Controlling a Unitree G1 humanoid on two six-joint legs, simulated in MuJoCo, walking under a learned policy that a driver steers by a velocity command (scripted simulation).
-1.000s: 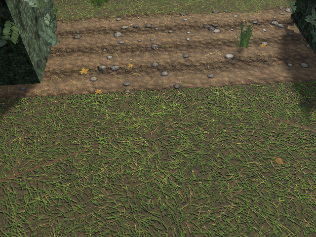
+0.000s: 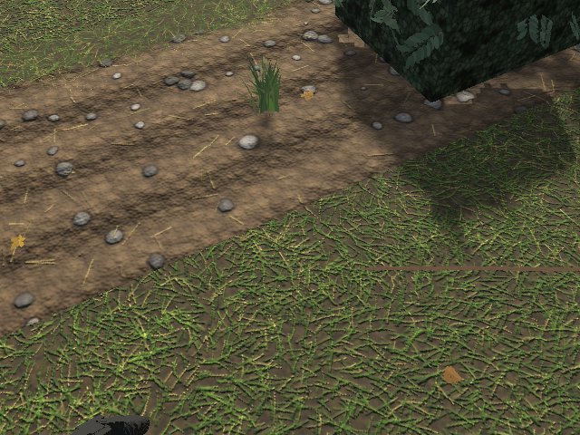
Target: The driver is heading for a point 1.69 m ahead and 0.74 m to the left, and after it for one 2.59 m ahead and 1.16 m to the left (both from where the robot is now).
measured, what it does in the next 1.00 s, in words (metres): steps on the spot, turning left: left foot, then right foot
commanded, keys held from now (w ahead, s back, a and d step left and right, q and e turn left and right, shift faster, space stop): q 0.82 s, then no key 0.10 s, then w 0.08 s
